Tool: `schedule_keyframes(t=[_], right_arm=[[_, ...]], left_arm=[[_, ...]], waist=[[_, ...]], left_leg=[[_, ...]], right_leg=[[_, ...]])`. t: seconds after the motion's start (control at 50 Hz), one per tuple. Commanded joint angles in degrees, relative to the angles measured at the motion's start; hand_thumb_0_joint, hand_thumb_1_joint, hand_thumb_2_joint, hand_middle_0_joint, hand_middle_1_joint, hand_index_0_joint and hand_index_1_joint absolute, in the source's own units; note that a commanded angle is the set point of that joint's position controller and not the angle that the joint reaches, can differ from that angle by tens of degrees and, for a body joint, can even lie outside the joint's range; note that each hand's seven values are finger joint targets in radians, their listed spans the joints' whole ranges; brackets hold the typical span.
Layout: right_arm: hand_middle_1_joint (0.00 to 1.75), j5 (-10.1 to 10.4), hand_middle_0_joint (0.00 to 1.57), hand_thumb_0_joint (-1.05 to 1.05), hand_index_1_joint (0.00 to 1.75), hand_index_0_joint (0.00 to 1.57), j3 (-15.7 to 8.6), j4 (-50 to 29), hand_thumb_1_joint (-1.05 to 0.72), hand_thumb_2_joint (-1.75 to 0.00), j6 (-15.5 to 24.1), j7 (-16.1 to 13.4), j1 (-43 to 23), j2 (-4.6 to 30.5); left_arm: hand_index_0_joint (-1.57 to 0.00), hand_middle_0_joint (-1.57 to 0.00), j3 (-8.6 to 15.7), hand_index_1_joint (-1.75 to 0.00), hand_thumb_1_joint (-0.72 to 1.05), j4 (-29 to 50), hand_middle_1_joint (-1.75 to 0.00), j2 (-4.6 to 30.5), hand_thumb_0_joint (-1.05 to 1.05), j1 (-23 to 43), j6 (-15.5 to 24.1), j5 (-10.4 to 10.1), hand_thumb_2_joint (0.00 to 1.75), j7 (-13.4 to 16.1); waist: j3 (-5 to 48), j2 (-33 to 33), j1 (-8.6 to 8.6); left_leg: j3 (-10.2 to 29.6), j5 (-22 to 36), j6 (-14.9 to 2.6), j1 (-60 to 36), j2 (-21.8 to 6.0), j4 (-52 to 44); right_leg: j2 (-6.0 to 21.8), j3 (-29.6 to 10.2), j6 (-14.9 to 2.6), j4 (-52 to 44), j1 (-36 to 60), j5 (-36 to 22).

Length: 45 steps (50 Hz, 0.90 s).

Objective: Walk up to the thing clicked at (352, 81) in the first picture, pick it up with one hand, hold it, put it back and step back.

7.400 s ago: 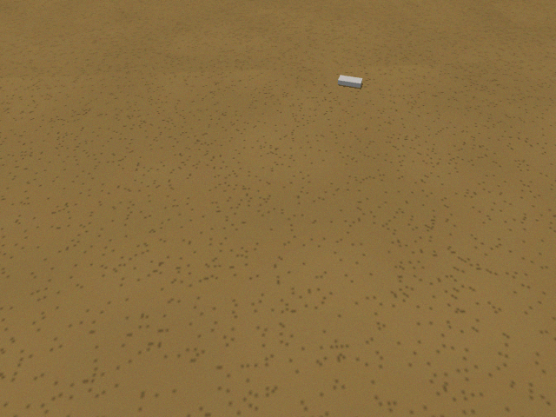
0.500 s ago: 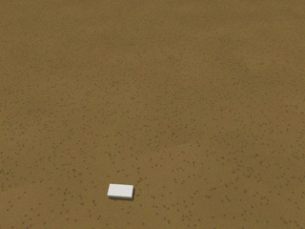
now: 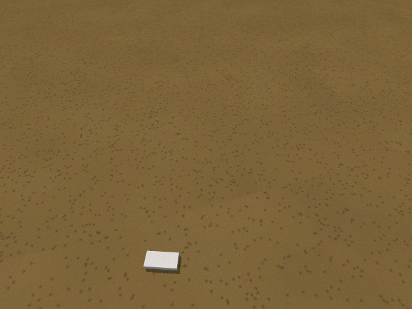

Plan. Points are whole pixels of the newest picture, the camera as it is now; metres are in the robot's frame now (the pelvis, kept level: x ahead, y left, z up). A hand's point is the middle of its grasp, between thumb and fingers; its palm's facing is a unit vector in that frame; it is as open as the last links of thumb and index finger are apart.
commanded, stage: stand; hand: left
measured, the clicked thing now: (161, 260) +0.46 +0.25 -0.77
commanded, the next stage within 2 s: none
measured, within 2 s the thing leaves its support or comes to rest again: neither
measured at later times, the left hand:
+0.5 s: hand out of the picture +0.08 +0.25 -0.16, palm faces -0.04 -0.94 -0.34, open 7.4 cm
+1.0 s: hand out of the picture +0.08 +0.25 -0.16, palm faces -0.03 -0.94 -0.34, open 7.4 cm
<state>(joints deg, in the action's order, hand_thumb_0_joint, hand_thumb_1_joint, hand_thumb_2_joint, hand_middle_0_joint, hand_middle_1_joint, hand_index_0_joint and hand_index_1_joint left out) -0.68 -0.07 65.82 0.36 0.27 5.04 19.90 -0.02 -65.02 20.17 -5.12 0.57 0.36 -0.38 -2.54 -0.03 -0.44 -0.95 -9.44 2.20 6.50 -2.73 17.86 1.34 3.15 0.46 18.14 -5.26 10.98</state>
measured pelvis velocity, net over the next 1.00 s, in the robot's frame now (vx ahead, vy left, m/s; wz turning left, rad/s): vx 0.00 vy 0.00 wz -0.01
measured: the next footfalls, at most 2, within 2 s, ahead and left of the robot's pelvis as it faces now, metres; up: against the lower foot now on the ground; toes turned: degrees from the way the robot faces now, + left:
none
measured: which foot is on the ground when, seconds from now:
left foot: down 0.00-1.00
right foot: down 0.00-1.00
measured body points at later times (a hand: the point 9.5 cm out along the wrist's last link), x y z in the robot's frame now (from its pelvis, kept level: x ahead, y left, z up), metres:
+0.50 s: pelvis +0.00 +0.00 +0.00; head +0.01 +0.00 +0.45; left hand +0.08 +0.30 -0.13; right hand +0.07 -0.30 -0.13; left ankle +0.00 +0.14 -0.75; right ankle -0.01 -0.12 -0.75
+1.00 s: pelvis +0.00 +0.00 +0.00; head +0.01 +0.00 +0.45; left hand +0.08 +0.30 -0.13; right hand +0.07 -0.30 -0.13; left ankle +0.00 +0.14 -0.75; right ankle -0.01 -0.12 -0.75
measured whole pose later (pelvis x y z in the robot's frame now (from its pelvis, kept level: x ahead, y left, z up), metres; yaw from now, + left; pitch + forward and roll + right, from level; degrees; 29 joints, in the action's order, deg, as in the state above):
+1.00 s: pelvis +0.00 +0.00 +0.00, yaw +0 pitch -2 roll +0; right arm -0.7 0.1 65.3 0.4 0.2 6.0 20.0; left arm -0.2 -64.4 20.4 -6.4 0.4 0.4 -0.4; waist -2.5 0.1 -0.1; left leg -1.5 -9.7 2.2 5.7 -2.8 17.5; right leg 1.3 2.7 0.4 18.1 -4.8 11.2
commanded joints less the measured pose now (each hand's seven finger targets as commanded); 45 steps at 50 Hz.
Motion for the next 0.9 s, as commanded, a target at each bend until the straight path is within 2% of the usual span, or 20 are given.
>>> schedule_keyframes(t=[0.0,0.04,0.08,0.12,0.14,0.18,0.2,0.28,0.4,0.6,0.7,0.88], right_arm=[[0.30,0.0,0.20,0.00,0.30,0.20,-2.2,-3.4,-0.90,-0.90,1.0,-0.6,-2.6,12.1],[0.30,0.1,0.20,0.00,0.30,0.20,-2.2,-3.2,-0.90,-0.90,1.1,-0.6,-2.3,12.0],[0.30,0.0,0.20,0.00,0.30,0.20,-2.1,-3.3,-0.90,-0.90,1.0,-0.6,-2.3,12.0],[0.30,0.1,0.20,0.00,0.30,0.20,-2.2,-3.5,-0.90,-0.90,1.1,-0.7,-2.8,12.1],[0.30,0.1,0.20,0.00,0.30,0.20,-2.0,-3.4,-0.90,-0.90,1.1,-0.7,-2.5,11.9],[0.30,0.2,0.20,0.00,0.30,0.20,-2.0,-3.4,-0.90,-0.90,1.0,-0.7,-2.5,11.9],[0.30,0.1,0.20,0.00,0.30,0.20,-1.9,-3.3,-0.90,-0.90,1.0,-0.6,-2.6,11.8],[0.30,0.0,0.20,0.00,0.30,0.20,-2.2,-3.5,-0.90,-0.90,1.2,-0.6,-2.4,12.2],[0.30,0.1,0.20,0.00,0.30,0.20,-2.1,-3.5,-0.90,-0.90,1.0,-0.6,-2.6,12.0],[0.30,0.0,0.20,0.00,0.30,0.20,-2.2,-3.5,-0.90,-0.90,1.0,-0.7,-1.6,12.5],[0.30,0.1,0.20,0.00,0.30,0.20,-1.9,-3.4,-0.90,-0.90,1.1,-0.6,-1.8,11.9],[0.30,0.0,0.20,0.00,0.30,0.20,-2.0,-3.6,-0.90,-0.90,1.2,-0.6,-1.6,12.2]], left_arm=[[-0.20,-0.20,2.3,-0.30,0.90,3.4,-0.30,12.6,0.00,2.0,1.4,0.1,0.90,1.0],[-0.20,-0.20,2.3,-0.30,0.90,3.3,-0.30,12.4,0.00,2.0,1.3,0.0,0.90,1.0],[-0.20,-0.20,2.2,-0.30,0.90,3.5,-0.30,12.2,0.00,2.1,1.3,0.0,0.90,1.0],[-0.20,-0.20,2.2,-0.30,0.90,3.6,-0.30,12.4,0.00,1.9,1.3,0.2,0.90,1.0],[-0.20,-0.20,2.2,-0.30,0.90,3.4,-0.30,12.2,0.00,2.0,1.2,0.1,0.90,0.9],[-0.20,-0.20,2.3,-0.30,0.90,3.3,-0.30,12.4,0.00,1.9,1.2,0.0,0.90,1.0],[-0.20,-0.20,2.2,-0.30,0.90,3.4,-0.30,12.4,0.00,1.9,1.1,0.0,0.90,0.9],[-0.20,-0.20,2.3,-0.30,0.90,3.5,-0.30,12.5,0.00,1.5,1.2,0.1,0.90,0.9],[-0.20,-0.20,2.1,-0.30,0.90,3.6,-0.30,12.5,0.00,1.1,1.2,0.2,0.90,0.9],[-0.20,-0.20,2.1,-0.30,0.90,3.7,-0.30,12.5,0.00,0.9,1.3,0.2,0.90,0.9],[-0.20,-0.20,2.1,-0.30,0.90,3.6,-0.30,12.7,0.00,0.5,1.2,0.0,0.90,0.9],[-0.20,-0.20,2.1,-0.30,0.90,3.8,-0.30,12.5,0.00,0.5,1.2,0.1,0.90,0.9]], waist=[[5.6,0.1,0.05],[5.4,-0.3,0.01],[4.5,-0.4,0.02],[5.8,-0.5,0.16],[4.2,-0.9,0.10],[4.1,-0.1,0.21],[3.2,-0.1,0.23],[4.7,-0.4,0.25],[3.9,-0.2,0.24],[5.1,-0.7,0.19],[3.7,-0.4,0.40],[4.3,-0.7,0.48]], left_leg=[[4.1,11.1,-2.31,-2.1,-5.7,-1.5],[4.2,11.7,-2.21,-2.0,-5.8,-1.6],[4.1,9.6,-2.15,-1.1,-5.7,-1.9],[4.1,11.3,-2.37,-2.5,-6.0,-1.5],[4.0,9.3,-2.21,-1.2,-5.6,-2.2],[4.3,9.5,-2.19,-1.4,-5.8,-2.5],[4.1,7.3,-2.06,-0.9,-5.5,-2.8],[4.1,9.3,-2.19,-2.1,-5.8,-2.3],[4.0,7.1,-2.39,-2.0,-5.6,-2.4],[3.9,8.8,-2.54,-2.3,-5.8,-2.0],[4.1,8.4,-2.25,-1.9,-5.8,-2.6],[4.0,9.5,-2.52,-2.0,-5.9,-2.3]], right_leg=[[7.2,-5.4,-0.97,-3.1,0.6,-11.3],[7.2,-5.5,-1.14,-2.9,0.7,-11.8],[7.1,-5.5,-1.01,-3.6,0.2,-9.8],[7.2,-5.5,-1.17,-2.9,0.7,-11.5],[7.2,-5.8,-1.08,-3.6,0.1,-9.5],[7.0,-5.5,-1.11,-3.4,0.0,-8.8],[6.9,-5.7,-1.05,-3.9,-0.8,-6.8],[7.0,-5.8,-1.34,-3.5,-0.3,-8.3],[7.0,-6.0,-1.18,-4.0,-1.3,-7.0],[7.2,-6.2,-1.43,-3.4,0.1,-9.2],[6.9,-6.0,-1.39,-3.5,-0.7,-7.9],[7.1,-6.0,-1.55,-3.2,0.2,-9.4]])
